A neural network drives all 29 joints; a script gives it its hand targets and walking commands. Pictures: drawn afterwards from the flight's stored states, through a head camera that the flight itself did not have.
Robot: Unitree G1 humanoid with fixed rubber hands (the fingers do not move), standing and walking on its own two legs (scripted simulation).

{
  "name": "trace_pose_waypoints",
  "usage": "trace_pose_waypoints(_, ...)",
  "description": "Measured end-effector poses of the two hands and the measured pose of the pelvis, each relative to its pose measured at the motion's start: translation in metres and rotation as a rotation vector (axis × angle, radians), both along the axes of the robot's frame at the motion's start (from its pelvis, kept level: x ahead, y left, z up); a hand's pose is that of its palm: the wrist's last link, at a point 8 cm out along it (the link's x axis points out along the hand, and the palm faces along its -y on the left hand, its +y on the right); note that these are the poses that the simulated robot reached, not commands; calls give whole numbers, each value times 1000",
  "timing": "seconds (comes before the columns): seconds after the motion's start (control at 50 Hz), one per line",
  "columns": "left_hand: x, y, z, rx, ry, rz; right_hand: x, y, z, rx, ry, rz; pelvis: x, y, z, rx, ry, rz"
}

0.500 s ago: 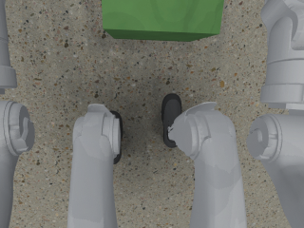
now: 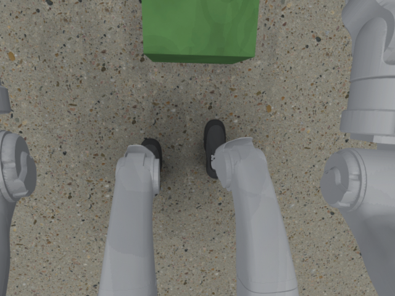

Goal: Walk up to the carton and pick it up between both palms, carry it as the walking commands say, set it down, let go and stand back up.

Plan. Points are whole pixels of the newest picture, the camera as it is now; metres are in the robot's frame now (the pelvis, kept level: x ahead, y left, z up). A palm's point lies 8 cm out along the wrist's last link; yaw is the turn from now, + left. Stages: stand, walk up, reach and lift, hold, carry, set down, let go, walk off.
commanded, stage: set down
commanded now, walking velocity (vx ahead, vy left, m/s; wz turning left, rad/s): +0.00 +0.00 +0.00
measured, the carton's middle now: (197, 4) +0.61 -0.05 -0.47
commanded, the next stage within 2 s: let go in 0.32 s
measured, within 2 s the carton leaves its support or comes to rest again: neither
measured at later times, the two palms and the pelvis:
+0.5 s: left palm out of the picture +0.54 +0.22 -0.05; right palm out of the picture +0.50 -0.23 -0.06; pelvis +0.00 +0.00 +0.07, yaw +1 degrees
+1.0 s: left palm out of the picture +0.35 +0.23 +0.08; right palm out of the picture +0.35 -0.25 +0.09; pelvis +0.05 +0.00 +0.14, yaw +2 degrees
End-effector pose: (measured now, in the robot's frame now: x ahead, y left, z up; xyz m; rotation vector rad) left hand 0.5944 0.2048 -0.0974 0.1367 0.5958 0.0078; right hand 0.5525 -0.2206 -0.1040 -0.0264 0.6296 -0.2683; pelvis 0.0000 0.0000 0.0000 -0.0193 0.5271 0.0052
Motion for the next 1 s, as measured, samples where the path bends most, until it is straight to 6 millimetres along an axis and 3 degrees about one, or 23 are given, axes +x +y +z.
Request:
trace_pose_waypoints(0.12, 0, 3, 41, -12, -14, -3, 2, 5, 40, 8, -15, 14, 0, 1, 32, 1, -15, 4)
trace_pose_waypoints(0.2, 3, 9, 54, -5, 14, 4, 2, 7, 53, 19, 2, 24, 0, 2, 47, 0, -9, 6)
trace_pose_waypoints(0.3, 5, 11, 59, 13, 15, 0, 0, 6, 56, 17, 13, 26, 0, 3, 56, -1, -11, 7)
trace_pose_waypoints(0.38, -5, 11, 51, 41, 35, -13, -7, 3, 51, 17, 29, 32, 1, 3, 60, -1, -24, 8)
trace_pose_waypoints(0.46, -36, 11, 46, 74, 45, -22, -33, -4, 45, 5, 67, 51, 4, 2, 65, 1, -44, 9)
trace_pose_waypoints(0.58, -108, 10, 50, 97, 110, -17, -92, -11, 59, -29, 114, 132, 5, -1, 77, 7, -106, 12)
trace_pose_waypoints(0.76, -181, 12, 106, 105, 142, 5, -157, -21, 120, -47, 147, 189, 7, -4, 100, 16, -213, 13)
trace_pose_waypoints(0.88, -210, 23, 150, 80, 141, 39, -179, -28, 170, -37, 121, 174, 28, -4, 116, 18, -172, 15)
trace_pose_waypoints(1.0, -245, 30, 181, 58, 123, 67, -204, -25, 197, -48, 117, 197, 50, -3, 140, 21, -248, 19)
